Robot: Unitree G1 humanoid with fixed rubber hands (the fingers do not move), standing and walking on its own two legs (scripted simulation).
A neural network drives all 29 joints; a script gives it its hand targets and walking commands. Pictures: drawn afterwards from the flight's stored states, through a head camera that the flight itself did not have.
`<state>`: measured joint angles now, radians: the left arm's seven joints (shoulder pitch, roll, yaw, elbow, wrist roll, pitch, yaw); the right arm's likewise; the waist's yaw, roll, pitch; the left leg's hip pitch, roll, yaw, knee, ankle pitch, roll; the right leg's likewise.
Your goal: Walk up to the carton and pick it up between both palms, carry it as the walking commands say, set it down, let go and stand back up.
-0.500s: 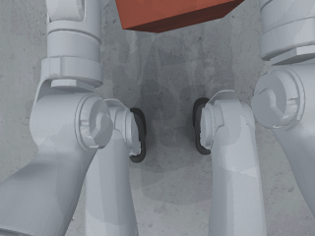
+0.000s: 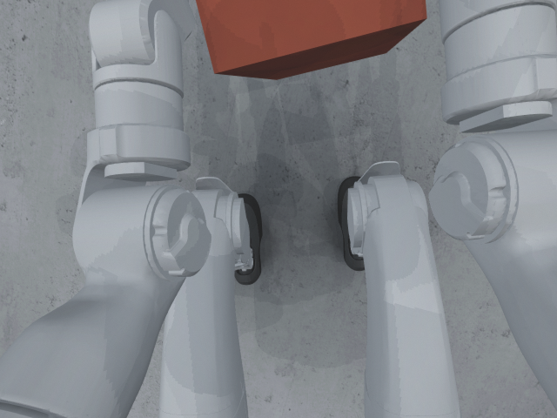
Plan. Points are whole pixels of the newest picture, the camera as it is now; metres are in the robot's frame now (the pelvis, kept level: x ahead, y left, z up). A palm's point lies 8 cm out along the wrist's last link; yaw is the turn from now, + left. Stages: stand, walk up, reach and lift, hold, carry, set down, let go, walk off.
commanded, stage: reach and lift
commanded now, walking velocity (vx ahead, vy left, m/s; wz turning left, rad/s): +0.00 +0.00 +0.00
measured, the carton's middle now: out of the picture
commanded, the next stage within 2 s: none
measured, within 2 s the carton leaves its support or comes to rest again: neither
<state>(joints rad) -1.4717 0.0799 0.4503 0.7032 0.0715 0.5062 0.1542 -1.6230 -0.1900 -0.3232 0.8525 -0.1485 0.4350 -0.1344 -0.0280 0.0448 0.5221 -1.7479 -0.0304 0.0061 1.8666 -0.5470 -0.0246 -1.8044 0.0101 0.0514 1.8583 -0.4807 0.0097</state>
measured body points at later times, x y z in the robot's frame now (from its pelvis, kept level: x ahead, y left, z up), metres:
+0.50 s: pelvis -0.01 +0.00 +0.04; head +0.31 -0.04 +0.34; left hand +0.54 +0.10 -0.04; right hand +0.57 -0.15 -0.02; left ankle +0.13 +0.13 -0.45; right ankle +0.15 -0.12 -0.45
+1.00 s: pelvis -0.01 +0.00 +0.10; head +0.28 -0.04 +0.43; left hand +0.52 +0.11 +0.03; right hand +0.54 -0.15 +0.05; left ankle +0.13 +0.13 -0.45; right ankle +0.15 -0.12 -0.45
